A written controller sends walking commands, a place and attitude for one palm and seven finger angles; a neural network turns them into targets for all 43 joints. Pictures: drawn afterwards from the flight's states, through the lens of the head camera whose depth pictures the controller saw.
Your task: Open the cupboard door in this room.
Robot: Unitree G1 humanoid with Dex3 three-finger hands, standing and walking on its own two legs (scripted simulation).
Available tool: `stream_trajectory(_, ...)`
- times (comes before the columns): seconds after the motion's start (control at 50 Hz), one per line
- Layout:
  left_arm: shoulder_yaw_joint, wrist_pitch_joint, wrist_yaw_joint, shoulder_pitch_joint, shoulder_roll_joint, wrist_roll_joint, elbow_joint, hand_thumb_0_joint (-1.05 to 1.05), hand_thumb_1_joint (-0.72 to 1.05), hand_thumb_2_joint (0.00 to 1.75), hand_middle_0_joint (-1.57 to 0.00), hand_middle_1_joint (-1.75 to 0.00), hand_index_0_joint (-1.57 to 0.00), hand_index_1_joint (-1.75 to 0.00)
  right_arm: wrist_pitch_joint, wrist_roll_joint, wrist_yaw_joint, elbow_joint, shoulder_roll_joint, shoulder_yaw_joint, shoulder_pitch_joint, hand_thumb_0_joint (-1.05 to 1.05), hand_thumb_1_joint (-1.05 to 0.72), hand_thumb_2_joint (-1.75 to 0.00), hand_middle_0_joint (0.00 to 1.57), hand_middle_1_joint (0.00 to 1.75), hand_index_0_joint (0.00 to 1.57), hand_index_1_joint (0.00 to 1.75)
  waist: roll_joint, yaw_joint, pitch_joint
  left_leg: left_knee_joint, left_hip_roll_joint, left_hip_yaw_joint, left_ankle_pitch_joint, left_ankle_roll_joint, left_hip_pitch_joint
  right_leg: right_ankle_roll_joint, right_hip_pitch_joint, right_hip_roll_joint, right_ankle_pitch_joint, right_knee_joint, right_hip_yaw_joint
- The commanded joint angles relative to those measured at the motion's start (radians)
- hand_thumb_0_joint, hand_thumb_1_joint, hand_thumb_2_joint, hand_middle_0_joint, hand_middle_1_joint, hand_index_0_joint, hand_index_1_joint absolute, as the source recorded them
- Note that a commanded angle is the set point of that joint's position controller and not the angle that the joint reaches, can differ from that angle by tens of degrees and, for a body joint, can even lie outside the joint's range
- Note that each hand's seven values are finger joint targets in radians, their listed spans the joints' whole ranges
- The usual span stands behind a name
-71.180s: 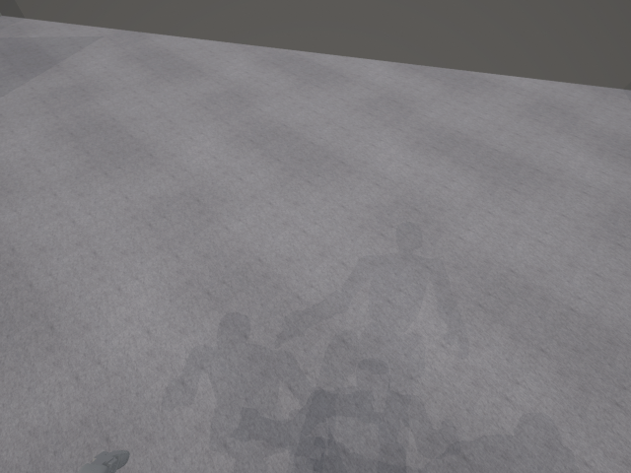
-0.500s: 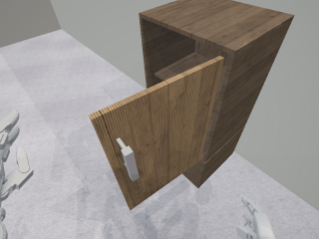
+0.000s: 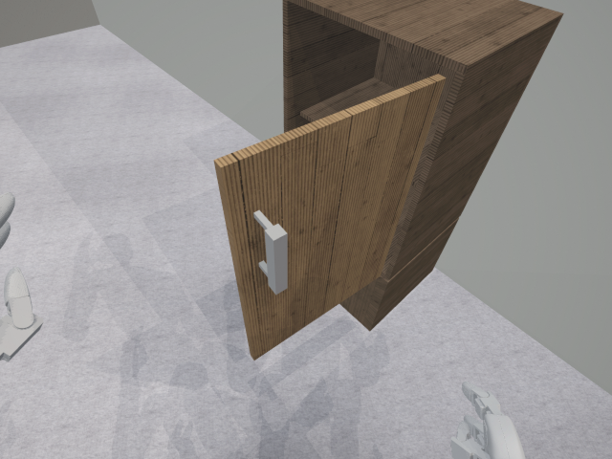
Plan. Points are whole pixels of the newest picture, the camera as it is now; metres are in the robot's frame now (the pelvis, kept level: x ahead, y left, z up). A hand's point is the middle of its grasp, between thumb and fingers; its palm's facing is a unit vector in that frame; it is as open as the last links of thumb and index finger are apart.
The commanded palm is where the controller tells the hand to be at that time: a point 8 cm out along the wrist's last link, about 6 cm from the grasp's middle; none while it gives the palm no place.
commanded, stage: step back with the hand held close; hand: left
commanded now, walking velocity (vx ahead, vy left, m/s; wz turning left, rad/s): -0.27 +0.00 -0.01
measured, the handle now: (269, 252) +0.41 +0.08 +0.02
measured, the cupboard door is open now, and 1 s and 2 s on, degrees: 83 83 83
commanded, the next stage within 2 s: stop stepping back and stand still in 0.40 s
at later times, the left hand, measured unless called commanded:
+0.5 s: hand out of the picture +0.11 +0.27 +0.18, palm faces +0.40 -0.82 -0.41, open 7.4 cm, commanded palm +0.05 +0.31 +0.19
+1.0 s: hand out of the picture +0.04 +0.25 +0.15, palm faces +0.45 -0.81 -0.37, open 7.4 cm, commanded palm -0.03 +0.29 +0.19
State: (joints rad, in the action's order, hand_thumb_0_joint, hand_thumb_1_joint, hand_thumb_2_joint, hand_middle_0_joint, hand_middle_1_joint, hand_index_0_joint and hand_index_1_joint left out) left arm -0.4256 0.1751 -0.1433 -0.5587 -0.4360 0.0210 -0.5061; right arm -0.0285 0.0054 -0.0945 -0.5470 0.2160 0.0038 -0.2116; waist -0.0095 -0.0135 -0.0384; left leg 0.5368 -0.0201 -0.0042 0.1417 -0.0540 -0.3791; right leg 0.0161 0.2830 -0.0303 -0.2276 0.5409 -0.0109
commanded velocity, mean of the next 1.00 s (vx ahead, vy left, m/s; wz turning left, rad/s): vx -0.07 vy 0.04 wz -0.04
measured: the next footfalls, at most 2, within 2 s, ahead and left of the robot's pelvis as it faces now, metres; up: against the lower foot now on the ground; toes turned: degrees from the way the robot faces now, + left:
left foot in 0.26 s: +0.04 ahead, +0.10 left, +0.00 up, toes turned +3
right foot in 0.68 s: -0.20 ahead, -0.11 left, +0.00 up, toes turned +1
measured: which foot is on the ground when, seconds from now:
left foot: down 0.00-0.12, up 0.14-0.24, down 0.26-0.68, up 0.70-0.90, down 0.92-1.00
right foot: down 0.00-0.26, up 0.28-0.66, down 0.68-1.00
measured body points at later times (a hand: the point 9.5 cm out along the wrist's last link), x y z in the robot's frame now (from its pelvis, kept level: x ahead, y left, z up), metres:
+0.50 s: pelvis -0.10 +0.02 +0.01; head -0.07 +0.06 +0.46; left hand +0.08 +0.32 +0.21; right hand +0.08 -0.20 -0.06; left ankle +0.00 +0.09 -0.73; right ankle -0.18 -0.13 -0.66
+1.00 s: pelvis -0.19 -0.01 +0.00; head -0.21 -0.01 +0.45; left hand +0.01 +0.30 +0.17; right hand -0.08 -0.29 -0.10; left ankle -0.15 +0.09 -0.73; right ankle -0.27 -0.09 -0.72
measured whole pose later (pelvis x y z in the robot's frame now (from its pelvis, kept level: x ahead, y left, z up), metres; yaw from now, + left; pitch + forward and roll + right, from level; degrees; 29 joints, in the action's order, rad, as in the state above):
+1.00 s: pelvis -0.19 -0.01 +0.00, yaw -3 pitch -1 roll +2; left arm -0.39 0.16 -0.17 -0.45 -0.35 0.04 -0.34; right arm -0.10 0.01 -0.09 -0.70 0.27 -0.02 -0.28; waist 0.03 -0.01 0.04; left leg 0.58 -0.02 -0.10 0.27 -0.04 -0.29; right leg -0.01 0.14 0.01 -0.45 0.66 0.04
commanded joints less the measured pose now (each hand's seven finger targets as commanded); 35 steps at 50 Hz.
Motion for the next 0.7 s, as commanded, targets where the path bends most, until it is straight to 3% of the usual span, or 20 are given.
stream_trajectory(0.0, -0.158, 0.088, -0.025, 0.040, -0.170, -0.006, -0.211, 0.00, 0.90, 0.90, -0.20, -0.30, -0.20, -0.30, -0.074, -0.007, -0.003, 0.152, 0.149, -0.063, 0.117, 0.00, -0.90, -0.90, 0.20, 0.30, 0.20, 0.30, -0.160, 0.024, 0.078, -0.313, 0.196, 0.216, 0.552, -0.060, -0.373, -0.012, -0.328, -0.018, -0.044, 0.083, -0.031)
stream_trajectory(0.06, -0.122, 0.096, -0.021, 0.046, -0.152, 0.011, -0.239, 0.00, 0.90, 0.90, -0.20, -0.30, -0.20, -0.30, -0.086, -0.005, 0.008, 0.135, 0.132, -0.066, 0.097, 0.00, -0.90, -0.90, 0.20, 0.30, 0.20, 0.30, -0.001, 0.007, 0.076, -0.071, 0.078, 0.089, 0.399, 0.015, -0.097, -0.072, 0.006, 0.082, -0.265, -0.178, -0.166)
stream_trajectory(0.1, -0.112, 0.094, -0.036, 0.035, -0.156, 0.023, -0.232, 0.00, 0.90, 0.90, -0.20, -0.30, -0.20, -0.30, -0.080, -0.009, 0.014, 0.086, 0.128, -0.076, 0.064, 0.00, -0.90, -0.90, 0.20, 0.30, 0.20, 0.30, 0.134, 0.002, 0.110, 0.278, 0.008, 0.020, 0.246, 0.065, 0.172, -0.158, 0.312, 0.246, -0.397, -0.344, -0.302)
stream_trajectory(0.14, -0.087, 0.083, -0.046, 0.077, -0.145, 0.015, -0.231, 0.00, 0.90, 0.90, -0.20, -0.30, -0.20, -0.30, -0.073, -0.010, 0.017, 0.076, 0.109, -0.066, 0.086, 0.00, -0.90, -0.90, 0.20, 0.30, 0.20, 0.30, 0.184, -0.001, 0.104, 0.380, 0.019, 0.022, 0.228, 0.059, 0.152, -0.166, 0.301, 0.294, -0.196, -0.317, -0.268)
stream_trajectory(0.18, -0.102, 0.070, -0.050, 0.117, -0.162, 0.013, -0.213, 0.00, 0.90, 0.90, -0.20, -0.30, -0.20, -0.30, -0.070, -0.011, 0.009, 0.073, 0.098, -0.051, 0.103, 0.00, -0.90, -0.90, 0.20, 0.30, 0.20, 0.30, 0.168, -0.003, 0.059, 0.182, 0.037, 0.017, 0.217, 0.054, 0.133, -0.117, 0.248, 0.234, -0.060, -0.256, -0.182)
stream_trajectory(0.2, -0.102, 0.069, -0.049, 0.150, -0.179, 0.013, -0.221, 0.00, 0.90, 0.90, -0.20, -0.30, -0.20, -0.30, -0.070, -0.007, 0.000, 0.068, 0.108, -0.048, 0.124, 0.00, -0.90, -0.90, 0.20, 0.30, 0.20, 0.30, 0.091, -0.011, 0.019, -0.004, 0.041, 0.019, 0.173, 0.055, 0.145, -0.076, 0.253, 0.180, -0.071, -0.189, -0.135)
stream_trajectory(0.22, -0.100, 0.078, -0.048, 0.154, -0.170, 0.016, -0.252, 0.00, 0.90, 0.90, -0.20, -0.30, -0.20, -0.30, -0.077, -0.005, -0.008, 0.079, 0.132, -0.049, 0.128, 0.00, -0.90, -0.90, 0.20, 0.30, 0.20, 0.30, -0.081, -0.002, -0.004, -0.187, 0.124, 0.134, 0.167, 0.023, 0.059, -0.030, 0.197, 0.077, -0.084, -0.046, -0.074)
stream_trajectory(0.24, -0.124, 0.093, -0.053, 0.146, -0.174, 0.007, -0.268, 0.00, 0.90, 0.90, -0.20, -0.30, -0.20, -0.30, -0.089, -0.011, -0.013, 0.089, 0.142, -0.050, 0.138, 0.00, -0.90, -0.90, 0.20, 0.30, 0.20, 0.30, -0.271, 0.015, 0.041, -0.283, 0.276, 0.299, 0.089, -0.035, -0.071, -0.001, 0.062, -0.001, -0.087, 0.166, -0.009)
stream_trajectory(0.26, -0.143, 0.100, -0.054, 0.147, -0.182, 0.005, -0.265, 0.00, 0.90, 0.90, -0.20, -0.30, -0.20, -0.30, -0.104, -0.024, -0.009, 0.080, 0.109, -0.055, 0.105, 0.00, -0.90, -0.90, 0.20, 0.30, 0.20, 0.30, -0.260, 0.014, 0.094, -0.295, 0.351, 0.348, -0.029, -0.082, -0.068, -0.005, 0.046, -0.027, -0.203, 0.342, -0.029)
stream_trajectory(0.28, -0.158, 0.111, -0.048, 0.104, -0.185, 0.011, -0.242, 0.00, 0.90, 0.90, -0.20, -0.30, -0.20, -0.30, -0.120, -0.033, 0.002, 0.064, 0.102, -0.062, 0.095, 0.00, -0.90, -0.90, 0.20, 0.30, 0.20, 0.30, -0.242, 0.010, 0.172, -0.337, 0.385, 0.358, 0.083, -0.094, -0.056, -0.009, 0.028, -0.037, -0.275, 0.505, -0.062)
stream_trajectory(0.3, -0.172, 0.116, -0.047, 0.086, -0.201, 0.018, -0.270, 0.00, 0.90, 0.90, -0.20, -0.30, -0.20, -0.30, -0.126, -0.040, 0.009, 0.065, 0.105, -0.066, 0.098, 0.00, -0.90, -0.90, 0.20, 0.30, 0.20, 0.30, -0.225, 0.014, 0.185, -0.318, 0.390, 0.389, 0.047, -0.101, -0.022, -0.011, 0.080, -0.043, -0.296, 0.572, -0.088)
stream_trajectory(0.34, -0.139, 0.114, -0.043, 0.079, -0.162, 0.026, -0.337, 0.00, 0.90, 0.90, -0.20, -0.30, -0.20, -0.30, -0.139, -0.039, 0.025, 0.056, 0.110, -0.076, 0.084, 0.00, -0.90, -0.90, 0.20, 0.30, 0.20, 0.30, -0.124, 0.014, 0.220, -0.212, 0.364, 0.282, -0.260, -0.115, 0.144, -0.005, 0.161, -0.021, -0.275, 0.544, -0.088)
stream_trajectory(0.38, -0.104, 0.092, -0.038, 0.037, -0.133, 0.032, -0.343, 0.00, 0.90, 0.90, -0.20, -0.30, -0.20, -0.30, -0.146, -0.022, 0.042, 0.049, 0.112, -0.078, 0.090, 0.00, -0.90, -0.90, 0.20, 0.30, 0.20, 0.30, -0.145, 0.018, 0.244, -0.191, 0.320, 0.184, -0.365, -0.091, 0.237, 0.008, 0.174, -0.026, -0.257, 0.501, -0.041)
stream_trajectory(0.48, -0.089, 0.061, -0.035, 0.063, -0.140, 0.041, -0.333, 0.00, 0.90, 0.90, -0.20, -0.30, -0.20, -0.30, -0.147, -0.031, 0.045, 0.036, 0.114, -0.064, 0.103, 0.00, -0.90, -0.90, 0.20, 0.30, 0.20, 0.30, -0.215, -0.002, 0.218, -0.341, 0.304, 0.190, -0.016, -0.059, 0.218, 0.010, 0.100, -0.047, -0.292, 0.368, 0.018)
stream_trajectory(0.54, -0.130, 0.051, -0.043, -0.005, -0.167, 0.055, -0.298, 0.00, 0.90, 0.90, -0.20, -0.30, -0.20, -0.30, -0.139, -0.026, 0.039, 0.064, 0.099, -0.050, 0.098, 0.00, -0.90, -0.90, 0.20, 0.30, 0.20, 0.30, -0.257, 0.007, 0.216, -0.448, 0.229, 0.140, 0.339, 0.003, 0.164, -0.019, -0.040, -0.079, -0.325, 0.170, 0.100)
stream_trajectory(0.6, -0.190, 0.046, -0.039, -0.096, -0.221, 0.066, -0.292, 0.00, 0.90, 0.90, -0.20, -0.30, -0.20, -0.30, -0.117, -0.026, 0.039, 0.090, 0.094, -0.046, 0.106, 0.00, -0.90, -0.90, 0.20, 0.30, 0.20, 0.30, -0.302, 0.020, 0.228, -0.394, 0.109, 0.003, 0.358, 0.100, 0.101, -0.059, -0.223, -0.095, -0.257, -0.186, 0.174)
stream_trajectory(0.62, -0.164, 0.050, -0.030, -0.107, -0.204, 0.069, -0.304, 0.00, 0.90, 0.90, -0.20, -0.30, -0.20, -0.30, -0.105, -0.023, 0.040, 0.096, 0.078, -0.036, 0.105, 0.00, -0.90, -0.90, 0.20, 0.30, 0.20, 0.30, -0.215, 0.010, 0.210, -0.260, 0.057, -0.059, 0.274, 0.113, 0.101, -0.082, -0.220, -0.028, -0.196, -0.299, 0.122)
stream_trajectory(0.64, -0.188, 0.062, -0.027, -0.119, -0.237, 0.066, -0.313, 0.00, 0.90, 0.90, -0.20, -0.30, -0.20, -0.30, -0.090, -0.022, 0.041, 0.084, 0.083, -0.039, 0.089, 0.00, -0.90, -0.90, 0.20, 0.30, 0.20, 0.30, -0.048, 0.004, 0.201, -0.003, 0.026, -0.076, 0.174, 0.097, 0.195, -0.117, -0.043, 0.118, -0.123, -0.376, -0.013)
stream_trajectory(0.66, -0.213, 0.068, -0.029, -0.115, -0.271, 0.074, -0.327, 0.00, 0.90, 0.90, -0.20, -0.30, -0.20, -0.30, -0.073, -0.028, 0.042, 0.076, 0.080, -0.028, 0.101, 0.00, -0.90, -0.90, 0.20, 0.30, 0.20, 0.30, 0.112, 0.016, 0.173, 0.240, 0.019, -0.034, 0.129, 0.086, 0.160, -0.149, 0.091, 0.283, -0.131, -0.428, -0.189)
stream_trajectory(0.68, -0.237, 0.073, -0.037, -0.081, -0.293, 0.076, -0.341, 0.00, 0.90, 0.90, -0.20, -0.30, -0.20, -0.30, -0.072, -0.029, 0.039, 0.076, 0.091, -0.022, 0.111, 0.00, -0.90, -0.90, 0.20, 0.30, 0.20, 0.30, 0.136, 0.025, 0.143, 0.377, 0.023, -0.003, 0.176, 0.080, -0.021, -0.167, 0.053, 0.357, 0.027, -0.401, -0.239)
